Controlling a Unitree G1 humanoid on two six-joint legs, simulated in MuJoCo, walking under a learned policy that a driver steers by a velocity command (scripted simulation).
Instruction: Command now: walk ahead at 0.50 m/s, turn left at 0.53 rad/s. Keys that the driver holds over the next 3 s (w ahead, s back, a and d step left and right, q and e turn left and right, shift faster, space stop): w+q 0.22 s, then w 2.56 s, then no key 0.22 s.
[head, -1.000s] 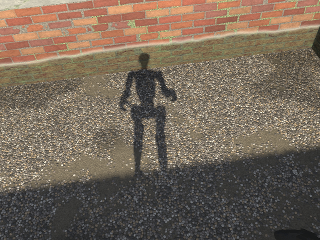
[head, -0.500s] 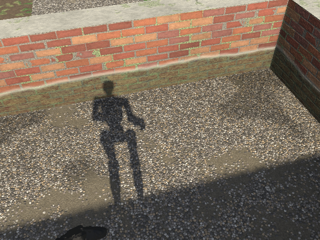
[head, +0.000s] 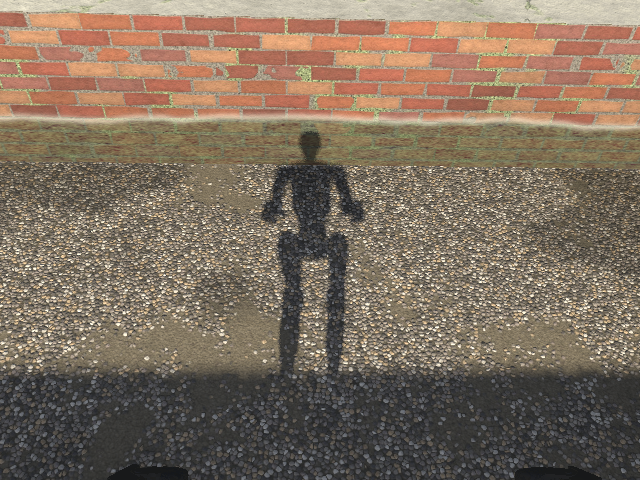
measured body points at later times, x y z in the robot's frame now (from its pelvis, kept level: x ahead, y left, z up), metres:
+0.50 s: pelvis -0.01 +0.00 +0.01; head -0.02 +0.01 +0.46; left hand +0.18 +0.22 -0.07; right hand +0.19 -0.20 -0.07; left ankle +0.00 +0.10 -0.72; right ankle +0.00 -0.07 -0.72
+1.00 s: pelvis +0.00 -0.02 +0.00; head -0.01 -0.02 +0.45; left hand +0.18 +0.20 -0.07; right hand +0.20 -0.22 -0.08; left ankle +0.00 +0.10 -0.72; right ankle +0.00 -0.07 -0.72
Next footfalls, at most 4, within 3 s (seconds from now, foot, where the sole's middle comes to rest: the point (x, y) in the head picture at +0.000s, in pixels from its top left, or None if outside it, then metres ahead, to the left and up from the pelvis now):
none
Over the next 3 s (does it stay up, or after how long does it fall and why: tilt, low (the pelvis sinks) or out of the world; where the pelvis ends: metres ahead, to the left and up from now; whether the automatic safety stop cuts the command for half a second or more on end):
stays up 0.02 -0.01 0.01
